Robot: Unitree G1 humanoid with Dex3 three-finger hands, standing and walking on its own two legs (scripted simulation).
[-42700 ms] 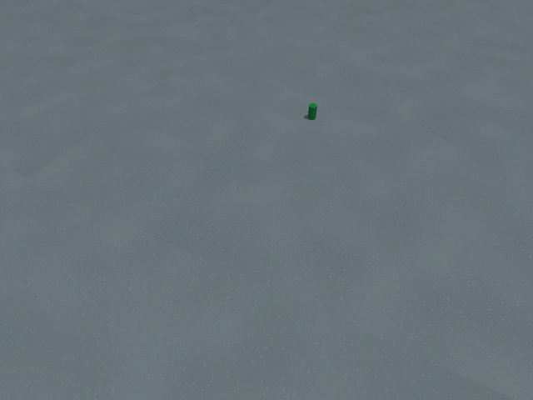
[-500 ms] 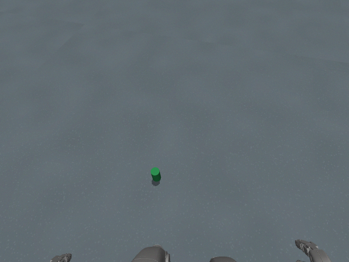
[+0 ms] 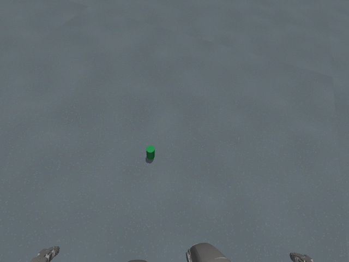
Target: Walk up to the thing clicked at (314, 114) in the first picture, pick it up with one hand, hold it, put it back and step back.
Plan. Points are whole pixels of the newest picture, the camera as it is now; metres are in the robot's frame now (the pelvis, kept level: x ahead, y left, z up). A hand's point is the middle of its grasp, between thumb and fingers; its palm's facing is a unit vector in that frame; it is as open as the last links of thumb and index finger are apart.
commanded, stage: step back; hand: left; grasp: from above
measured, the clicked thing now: (150, 152) +0.77 +0.12 -0.73
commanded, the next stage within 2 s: stand in 1.92 s
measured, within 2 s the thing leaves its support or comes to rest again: neither
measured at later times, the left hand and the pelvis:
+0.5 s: hand out of the picture -0.07 +0.22 -0.13, palm faces -0.01 -0.89 -0.45, open 7.4 cm; pelvis -0.18 -0.05 -0.01, yaw -1 degrees
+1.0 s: hand out of the picture -0.29 +0.18 -0.17, palm faces -0.02 -0.92 -0.39, open 7.4 cm; pelvis -0.35 -0.10 -0.02, yaw -1 degrees
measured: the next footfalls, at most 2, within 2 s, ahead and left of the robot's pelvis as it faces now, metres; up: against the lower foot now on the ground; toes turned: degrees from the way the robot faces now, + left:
right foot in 0.24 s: -0.09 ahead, -0.16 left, +0.00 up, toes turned -2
left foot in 0.62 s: -0.22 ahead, +0.06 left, +0.00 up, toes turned +2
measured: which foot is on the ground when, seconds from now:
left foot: down 0.00-0.26, up 0.28-0.60, down 0.62-1.00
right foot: up 0.00-0.22, down 0.24-0.64, up 0.66-0.96, down 0.98-1.00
